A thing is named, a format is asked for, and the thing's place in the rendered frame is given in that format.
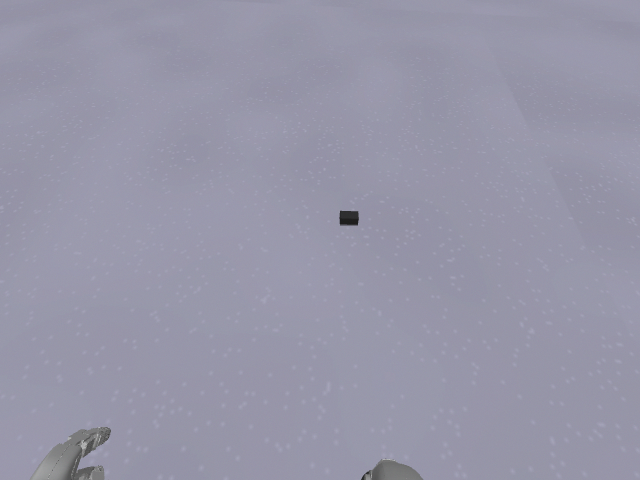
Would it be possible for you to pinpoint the small box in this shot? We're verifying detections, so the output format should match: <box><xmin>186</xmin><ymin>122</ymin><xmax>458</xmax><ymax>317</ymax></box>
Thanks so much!
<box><xmin>340</xmin><ymin>211</ymin><xmax>359</xmax><ymax>225</ymax></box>

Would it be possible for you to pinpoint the left robot hand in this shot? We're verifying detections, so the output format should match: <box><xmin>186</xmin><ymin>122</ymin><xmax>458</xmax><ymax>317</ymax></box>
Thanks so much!
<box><xmin>30</xmin><ymin>427</ymin><xmax>111</xmax><ymax>480</ymax></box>

